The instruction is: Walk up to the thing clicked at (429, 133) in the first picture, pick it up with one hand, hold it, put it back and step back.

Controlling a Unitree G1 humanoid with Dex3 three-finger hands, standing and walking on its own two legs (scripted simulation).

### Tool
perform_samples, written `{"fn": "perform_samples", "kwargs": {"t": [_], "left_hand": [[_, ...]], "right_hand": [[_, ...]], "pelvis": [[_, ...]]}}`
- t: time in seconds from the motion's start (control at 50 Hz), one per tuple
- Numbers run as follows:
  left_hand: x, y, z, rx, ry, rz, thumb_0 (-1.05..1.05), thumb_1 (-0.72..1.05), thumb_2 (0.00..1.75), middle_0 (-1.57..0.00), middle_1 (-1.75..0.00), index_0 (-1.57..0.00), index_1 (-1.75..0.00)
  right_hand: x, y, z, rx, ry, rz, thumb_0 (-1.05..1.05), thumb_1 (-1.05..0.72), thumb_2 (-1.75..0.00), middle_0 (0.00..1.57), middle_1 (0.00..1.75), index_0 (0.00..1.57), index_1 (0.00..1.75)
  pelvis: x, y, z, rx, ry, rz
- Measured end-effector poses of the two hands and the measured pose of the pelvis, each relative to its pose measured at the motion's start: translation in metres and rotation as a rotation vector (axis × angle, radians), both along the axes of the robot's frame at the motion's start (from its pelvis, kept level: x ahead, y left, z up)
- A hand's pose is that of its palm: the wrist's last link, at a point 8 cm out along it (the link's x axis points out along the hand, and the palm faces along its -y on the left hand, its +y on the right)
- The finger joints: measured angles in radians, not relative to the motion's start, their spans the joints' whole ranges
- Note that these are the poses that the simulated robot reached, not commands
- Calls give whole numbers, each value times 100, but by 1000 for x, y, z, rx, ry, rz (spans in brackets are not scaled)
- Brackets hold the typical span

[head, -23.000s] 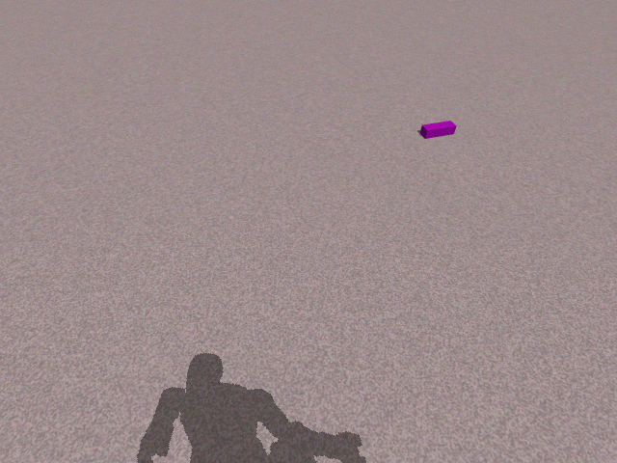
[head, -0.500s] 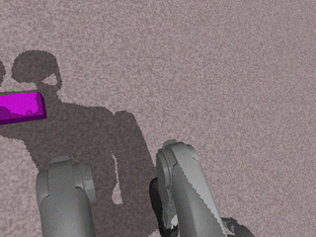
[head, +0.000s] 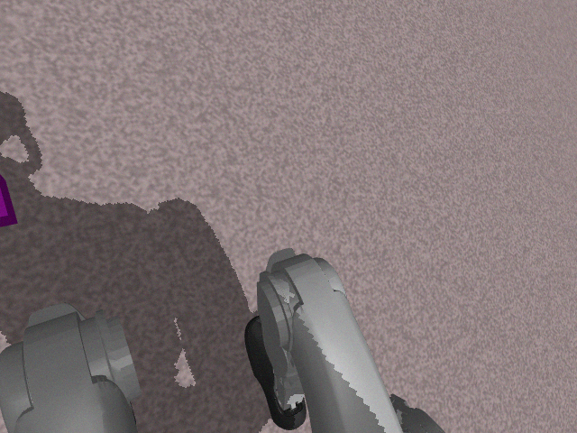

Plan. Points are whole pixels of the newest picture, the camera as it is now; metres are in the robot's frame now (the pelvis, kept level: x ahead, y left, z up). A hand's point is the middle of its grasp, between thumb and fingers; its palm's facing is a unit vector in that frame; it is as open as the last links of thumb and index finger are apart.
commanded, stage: rest palm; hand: left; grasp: from above
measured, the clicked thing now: out of the picture +0.45 +0.36 -0.27
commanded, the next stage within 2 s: close in 1.00 s
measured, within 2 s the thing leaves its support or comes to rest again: neither
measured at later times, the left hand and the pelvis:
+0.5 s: hand out of the picture +0.42 +0.36 -0.24, palm faces -0.47 -0.17 -0.87, open 14.4 cm; pelvis +0.01 +0.00 +0.00, yaw -1 degrees
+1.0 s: hand out of the picture +0.43 +0.35 -0.25, palm faces -0.43 -0.16 -0.89, open 14.2 cm; pelvis +0.00 +0.01 -0.01, yaw -3 degrees
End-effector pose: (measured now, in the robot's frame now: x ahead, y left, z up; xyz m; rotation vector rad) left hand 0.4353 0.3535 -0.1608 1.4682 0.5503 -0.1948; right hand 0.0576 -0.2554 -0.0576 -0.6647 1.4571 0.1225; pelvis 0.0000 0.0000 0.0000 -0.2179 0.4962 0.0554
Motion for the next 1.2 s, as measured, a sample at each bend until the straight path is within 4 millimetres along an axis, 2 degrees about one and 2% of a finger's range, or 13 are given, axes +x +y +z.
{"fn": "perform_samples", "kwargs": {"t": [0.08, 0.16, 0.42, 0.56, 0.84, 1.08, 1.2], "left_hand": [[11, -1, -6, -10, -8, 18, 0, -52, 100, -9, -102, -8, -102], [16, -1, -11, -24, -12, 44, 0, -53, 100, -8, -101, -8, -102], [-2, 12, -22, -36, 35, 54, 0, -56, 103, -8, -98, -6, -100], [-5, 8, -24, -55, 18, 20, 0, -56, 104, -8, -97, -6, -100], [2, -8, -30, -31, -26, -12, 0, -54, 103, -9, -98, -7, -100], [1, 8, -32, -17, 7, 77, 0, -53, 101, -9, -100, -7, -101], [-3, 5, -37, -40, 42, 46, 0, -50, 99, -9, -102, -9, -102]], "right_hand": [[-6, 4, 3, 10, 19, -6, 0, -91, -90, 20, 30, 20, 30], [-3, 6, 7, 14, 23, 3, 0, -91, -90, 20, 30, 20, 30], [25, -3, 6, 16, 9, 97, 0, -91, -90, 20, 30, 20, 30], [32, -3, 7, 8, 1, 127, 0, -91, -90, 20, 30, 20, 30], [26, 5, 9, 23, -20, 141, 0, -91, -90, 20, 30, 20, 30], [17, 8, 7, 56, 3, 135, 0, -91, -90, 20, 30, 20, 30], [18, 10, 6, 63, 20, 136, 0, -91, -90, 20, 30, 20, 30]], "pelvis": [[4, 1, 0, -8, 4, -5], [8, 2, 0, -16, 8, -8], [8, 0, 1, -19, -10, -11], [6, 0, -1, -21, -27, -13], [4, 5, -5, -36, -41, -25], [6, 5, -7, -36, -42, -26], [6, 4, -4, -38, -43, -24]]}}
